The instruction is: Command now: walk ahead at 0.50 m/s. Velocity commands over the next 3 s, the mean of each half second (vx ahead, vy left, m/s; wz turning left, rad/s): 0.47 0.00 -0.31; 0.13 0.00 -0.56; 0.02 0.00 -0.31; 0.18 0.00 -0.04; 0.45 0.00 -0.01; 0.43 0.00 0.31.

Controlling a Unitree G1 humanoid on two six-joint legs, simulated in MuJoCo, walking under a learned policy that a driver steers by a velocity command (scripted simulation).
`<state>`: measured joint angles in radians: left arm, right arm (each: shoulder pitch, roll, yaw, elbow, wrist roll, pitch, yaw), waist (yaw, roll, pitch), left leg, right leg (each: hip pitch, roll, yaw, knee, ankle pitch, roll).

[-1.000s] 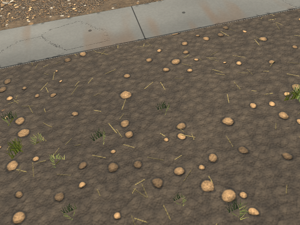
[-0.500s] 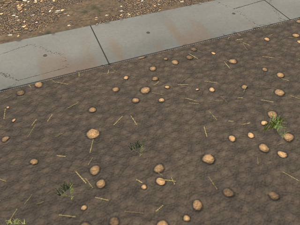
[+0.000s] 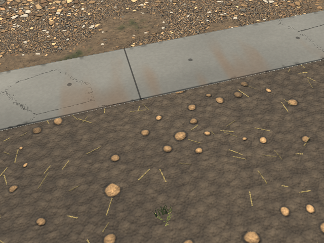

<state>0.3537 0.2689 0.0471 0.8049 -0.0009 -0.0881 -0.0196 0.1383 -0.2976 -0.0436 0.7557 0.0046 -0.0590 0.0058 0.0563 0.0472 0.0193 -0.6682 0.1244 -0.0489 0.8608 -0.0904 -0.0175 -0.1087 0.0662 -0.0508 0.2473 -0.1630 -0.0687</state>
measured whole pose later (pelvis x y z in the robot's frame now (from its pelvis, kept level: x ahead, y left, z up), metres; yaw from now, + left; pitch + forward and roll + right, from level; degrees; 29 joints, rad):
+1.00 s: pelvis +0.39 +0.00 -0.01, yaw -28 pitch +3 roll +2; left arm 0.19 0.30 0.08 0.61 0.00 0.02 0.02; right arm 0.07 -0.30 -0.06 0.77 -0.01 0.01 -0.03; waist 0.03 0.01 0.06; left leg -0.55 0.01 -0.11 0.89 -0.35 -0.08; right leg -0.41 0.10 0.11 0.46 -0.09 -0.07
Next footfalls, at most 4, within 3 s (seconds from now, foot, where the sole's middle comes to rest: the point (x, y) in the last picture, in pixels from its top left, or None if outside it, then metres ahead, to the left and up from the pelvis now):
0.22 left None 0.30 0.16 -0.79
0.70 right None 0.47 -0.11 -0.79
1.16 left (160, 228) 0.55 0.10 -0.79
1.48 right None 0.36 -0.10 -0.79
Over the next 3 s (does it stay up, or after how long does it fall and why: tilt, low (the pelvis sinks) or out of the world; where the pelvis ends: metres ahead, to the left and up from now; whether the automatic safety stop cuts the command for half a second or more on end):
stays up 0.92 -0.31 -0.03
